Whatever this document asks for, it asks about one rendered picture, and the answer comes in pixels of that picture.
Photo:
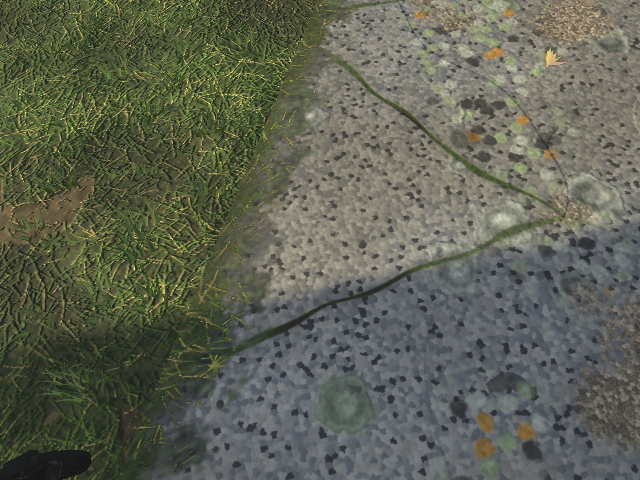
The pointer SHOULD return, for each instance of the left robot hand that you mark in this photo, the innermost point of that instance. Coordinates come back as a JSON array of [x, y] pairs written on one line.
[[53, 465]]

